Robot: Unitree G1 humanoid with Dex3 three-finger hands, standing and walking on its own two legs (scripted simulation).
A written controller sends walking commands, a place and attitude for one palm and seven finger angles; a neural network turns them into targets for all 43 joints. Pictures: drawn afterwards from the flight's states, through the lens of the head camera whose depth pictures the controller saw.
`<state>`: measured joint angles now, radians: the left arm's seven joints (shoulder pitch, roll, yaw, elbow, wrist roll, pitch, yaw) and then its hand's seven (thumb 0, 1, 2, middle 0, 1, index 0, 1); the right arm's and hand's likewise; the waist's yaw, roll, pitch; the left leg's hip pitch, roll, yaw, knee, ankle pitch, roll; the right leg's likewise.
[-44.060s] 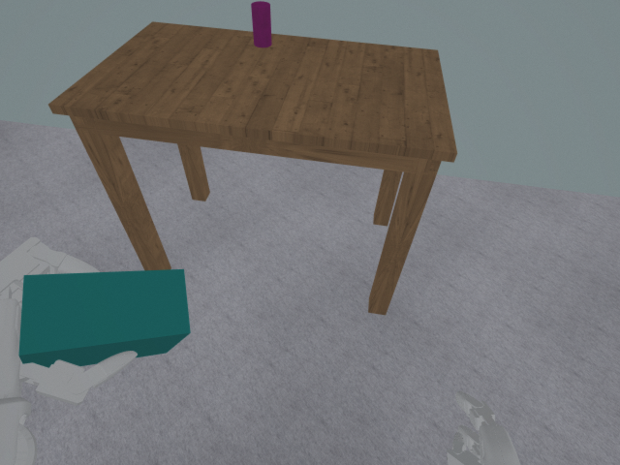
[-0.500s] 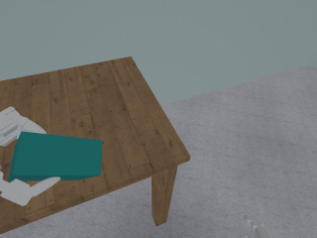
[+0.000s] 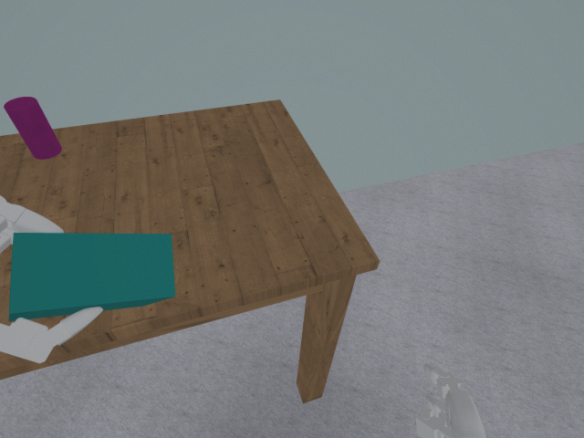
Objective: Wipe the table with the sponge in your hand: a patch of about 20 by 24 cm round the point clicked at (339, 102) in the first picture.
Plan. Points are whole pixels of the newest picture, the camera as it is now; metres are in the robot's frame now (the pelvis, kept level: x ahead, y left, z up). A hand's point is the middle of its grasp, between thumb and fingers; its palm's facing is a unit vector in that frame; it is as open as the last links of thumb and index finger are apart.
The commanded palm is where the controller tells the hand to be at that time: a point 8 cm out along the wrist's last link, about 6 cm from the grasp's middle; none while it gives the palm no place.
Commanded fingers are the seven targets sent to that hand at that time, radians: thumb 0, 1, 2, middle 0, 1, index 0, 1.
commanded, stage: step back with the hand held close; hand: left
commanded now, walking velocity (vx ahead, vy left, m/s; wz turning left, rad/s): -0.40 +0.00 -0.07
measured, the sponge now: (115, 275) +0.23 +0.22 +0.17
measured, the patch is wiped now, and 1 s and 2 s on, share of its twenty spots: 0.95 0.95 0.95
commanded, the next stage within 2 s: stop stepping back and stand still in 0.30 s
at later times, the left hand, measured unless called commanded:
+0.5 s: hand out of the picture +0.07 +0.27 +0.19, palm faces +0.44 -0.85 -0.30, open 10.3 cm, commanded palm +0.00 +0.30 +0.22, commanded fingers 0.00 0.10 1.30 -1.20 -1.60 -1.20 -1.60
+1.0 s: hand out of the picture -0.04 +0.28 +0.19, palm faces +0.42 -0.87 -0.25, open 10.3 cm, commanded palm -0.09 +0.31 +0.22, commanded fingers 0.00 0.10 1.30 -1.20 -1.60 -1.20 -1.60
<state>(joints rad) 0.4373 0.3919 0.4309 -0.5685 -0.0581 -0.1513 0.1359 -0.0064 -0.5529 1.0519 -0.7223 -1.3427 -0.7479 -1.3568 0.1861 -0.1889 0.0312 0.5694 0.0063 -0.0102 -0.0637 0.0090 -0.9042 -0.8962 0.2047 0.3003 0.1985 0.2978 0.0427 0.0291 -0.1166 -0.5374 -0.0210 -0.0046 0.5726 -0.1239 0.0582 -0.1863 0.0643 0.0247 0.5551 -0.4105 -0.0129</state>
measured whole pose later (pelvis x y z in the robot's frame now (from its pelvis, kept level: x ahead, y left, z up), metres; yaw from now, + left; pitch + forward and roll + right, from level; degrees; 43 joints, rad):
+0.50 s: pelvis -0.15 +0.01 +0.00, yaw +1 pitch +3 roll +0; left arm 0.38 0.37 0.36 -0.51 -0.06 -0.14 0.13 -0.01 -0.56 1.06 -0.73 -1.34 -0.75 -1.36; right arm 0.24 -0.25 -0.01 0.61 0.02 0.02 -0.09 0.01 -0.91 -0.90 0.20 0.30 0.20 0.30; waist 0.00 -0.05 -0.08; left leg -0.37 0.06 -0.02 0.74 -0.36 -0.01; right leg -0.39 -0.02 0.01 0.58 -0.23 0.02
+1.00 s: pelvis -0.25 +0.03 +0.01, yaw -1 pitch -1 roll +0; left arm 0.40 0.34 0.32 -0.47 -0.07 -0.09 0.14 -0.01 -0.56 1.06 -0.72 -1.35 -0.75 -1.36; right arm 0.25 -0.21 0.04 0.65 0.01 -0.03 -0.08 0.01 -0.90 -0.90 0.21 0.30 0.20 0.30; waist 0.01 -0.04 -0.10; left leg -0.38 0.07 0.07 0.79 -0.41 0.03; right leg -0.31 0.00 -0.09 0.54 -0.26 -0.08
